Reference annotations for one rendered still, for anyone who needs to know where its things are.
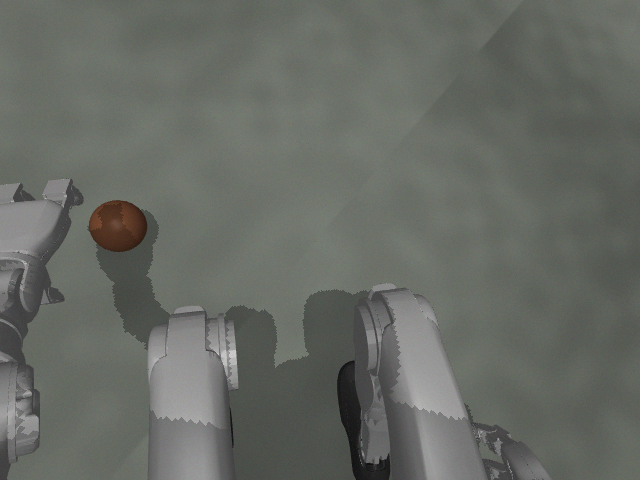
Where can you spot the left robot hand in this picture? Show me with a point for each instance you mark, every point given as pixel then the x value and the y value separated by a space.
pixel 37 227

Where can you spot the right robot hand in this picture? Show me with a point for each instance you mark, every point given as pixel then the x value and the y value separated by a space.
pixel 520 463

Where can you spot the left robot arm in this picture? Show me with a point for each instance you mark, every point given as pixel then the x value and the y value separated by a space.
pixel 22 282

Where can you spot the ball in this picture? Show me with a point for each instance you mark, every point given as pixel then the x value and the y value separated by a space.
pixel 118 226

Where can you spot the right robot foot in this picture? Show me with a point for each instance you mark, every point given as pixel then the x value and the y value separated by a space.
pixel 350 412

